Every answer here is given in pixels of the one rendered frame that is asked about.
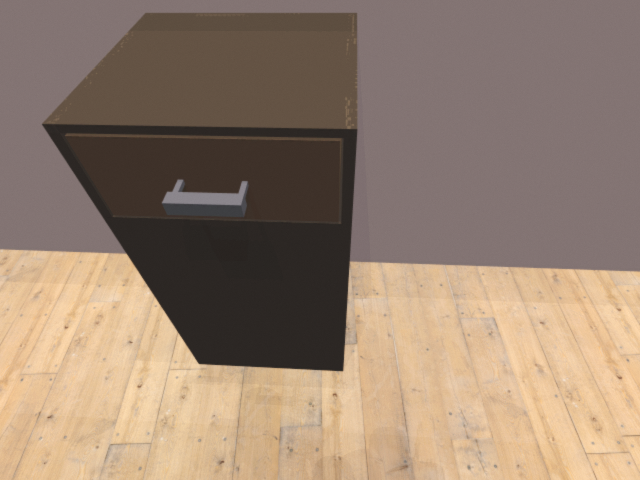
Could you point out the drawer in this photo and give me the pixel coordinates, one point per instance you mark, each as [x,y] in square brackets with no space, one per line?
[290,178]

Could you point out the handle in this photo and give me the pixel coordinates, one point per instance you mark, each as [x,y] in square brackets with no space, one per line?
[205,204]

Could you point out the cabinet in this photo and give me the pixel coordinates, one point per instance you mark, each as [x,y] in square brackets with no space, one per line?
[240,292]

